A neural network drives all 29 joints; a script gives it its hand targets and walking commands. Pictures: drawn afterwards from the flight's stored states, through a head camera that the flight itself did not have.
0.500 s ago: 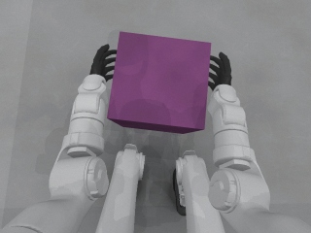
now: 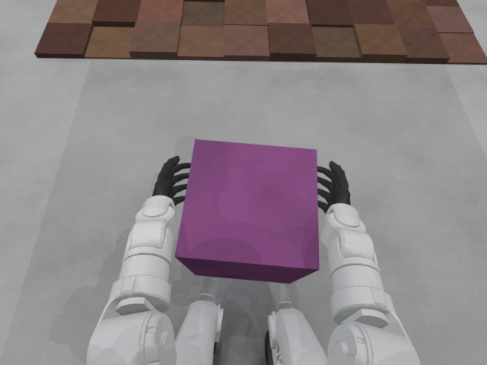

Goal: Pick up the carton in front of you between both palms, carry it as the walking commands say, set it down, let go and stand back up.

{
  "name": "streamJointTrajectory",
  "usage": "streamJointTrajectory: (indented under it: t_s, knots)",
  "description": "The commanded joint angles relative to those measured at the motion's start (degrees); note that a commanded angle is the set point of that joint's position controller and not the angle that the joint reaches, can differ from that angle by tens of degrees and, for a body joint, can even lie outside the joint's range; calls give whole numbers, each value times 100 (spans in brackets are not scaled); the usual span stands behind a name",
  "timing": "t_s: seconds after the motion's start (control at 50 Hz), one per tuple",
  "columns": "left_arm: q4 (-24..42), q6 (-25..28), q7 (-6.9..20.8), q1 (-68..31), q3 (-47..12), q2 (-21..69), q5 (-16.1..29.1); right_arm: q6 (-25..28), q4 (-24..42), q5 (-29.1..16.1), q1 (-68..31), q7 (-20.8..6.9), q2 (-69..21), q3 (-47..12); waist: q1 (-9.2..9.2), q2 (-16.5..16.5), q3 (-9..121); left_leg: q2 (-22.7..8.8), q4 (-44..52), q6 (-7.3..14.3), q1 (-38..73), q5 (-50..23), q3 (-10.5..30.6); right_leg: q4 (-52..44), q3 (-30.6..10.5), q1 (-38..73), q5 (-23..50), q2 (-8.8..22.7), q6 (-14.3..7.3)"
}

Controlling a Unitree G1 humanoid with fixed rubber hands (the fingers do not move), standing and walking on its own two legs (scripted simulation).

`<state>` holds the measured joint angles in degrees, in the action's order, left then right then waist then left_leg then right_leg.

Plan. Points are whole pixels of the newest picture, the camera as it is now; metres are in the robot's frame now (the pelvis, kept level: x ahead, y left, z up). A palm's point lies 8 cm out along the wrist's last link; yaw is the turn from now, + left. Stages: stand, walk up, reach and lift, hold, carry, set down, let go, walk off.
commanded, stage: reach and lift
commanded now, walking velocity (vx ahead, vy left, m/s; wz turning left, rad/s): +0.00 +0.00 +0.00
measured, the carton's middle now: (248, 220) +0.37 +0.02 -0.11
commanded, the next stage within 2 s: hold in 1.60 s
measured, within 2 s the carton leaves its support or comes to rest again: neither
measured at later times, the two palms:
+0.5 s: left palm (145, 180) +0.34 +0.15 +0.12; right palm (387, 185) +0.35 -0.15 +0.12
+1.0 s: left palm (136, 176) +0.33 +0.15 +0.15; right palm (401, 181) +0.34 -0.15 +0.15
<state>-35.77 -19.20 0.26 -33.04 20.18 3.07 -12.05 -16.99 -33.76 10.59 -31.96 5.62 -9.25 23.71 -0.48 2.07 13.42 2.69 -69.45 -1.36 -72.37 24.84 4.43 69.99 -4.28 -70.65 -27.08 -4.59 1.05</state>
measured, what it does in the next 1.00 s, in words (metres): rises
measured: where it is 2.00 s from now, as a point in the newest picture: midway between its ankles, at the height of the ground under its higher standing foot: outside the picture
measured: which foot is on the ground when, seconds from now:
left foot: down 0.00-1.00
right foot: down 0.00-1.00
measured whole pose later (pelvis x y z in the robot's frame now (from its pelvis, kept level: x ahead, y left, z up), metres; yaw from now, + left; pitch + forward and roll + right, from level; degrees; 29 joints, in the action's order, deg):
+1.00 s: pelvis +0.03 +0.00 +0.12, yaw +1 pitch -4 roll +0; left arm -21.3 -35.7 1.4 -19.3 17.9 9.9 -18.3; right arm -33.6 -23.2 18.4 -20.9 -0.4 -10.4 20.2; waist -0.4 0.7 -1.3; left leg 1.6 -25.4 -0.6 -10.0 10.9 4.9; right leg 26.3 -5.6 -8.6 -13.2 -2.0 0.1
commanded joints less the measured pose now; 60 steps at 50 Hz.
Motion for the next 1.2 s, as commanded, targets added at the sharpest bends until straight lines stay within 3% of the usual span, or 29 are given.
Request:
streamJointTrajectory:
  t_s: [0.0, 0.26, 0.4, 0.5, 0.68, 0.86, 1.18]
  knots:
    - [-1, 89, 1238, -2803, -3128, 5914, 761, -103, -500, -616, -2710, -1488, -5891, -3414, -98, -291, 3127, 491, 1213, 134, 3132, -1429, -190, -1362, 152, 1822, 1166, -448, -19]
    - [590, -186, 1250, -1596, -3571, 6051, 786, -421, -43, -578, -1445, -1681, -5840, -3822, -18, -256, 1982, 348, 2892, 135, 5122, -2358, 36, -3041, -77, 4012, 2212, -213, -94]
    - [1180, -643, 1268, -1115, -3848, 6007, 897, -885, 359, -699, -837, -1788, -5851, -4014, 2, -199, 1316, 284, 3776, 137, 6119, -2735, 20, -3920, -126, 5204, 2776, -106, -60]
    - [1525, -1092, 1280, -862, -3878, 5948, 940, -1334, 712, -761, -641, -1857, -5702, -4056, 5, -185, 591, 242, 4373, 145, 6620, -2613, 33, -4528, -128, 5820, 2747, -49, -44]
    - [1227, -1424, 1403, -1318, -3132, 5804, 617, -1662, 473, -419, -1154, -2028, -5543, -3325, -6, -154, -515, 184, 4754, 196, 6681, -1370, -60, -4940, -36, 5753, 1460, 28, -146]
    - [1328, -1413, 1445, -1849, -3258, 5940, 648, -1636, 550, -437, -1648, -2046, -5640, -3410, 18, -163, -78, 193, 4712, 172, 6895, -1425, -89, -4904, -12, 5978, 1485, 16, -128]
    - [1785, -1627, 1351, -1195, -3419, 5878, 755, -1826, 1044, -534, -1058, -2015, -5415, -3555, 12, -222, 24, 211, 4913, 87, 7345, -2387, -43, -5058, -5, 6410, 2385, -54, -96]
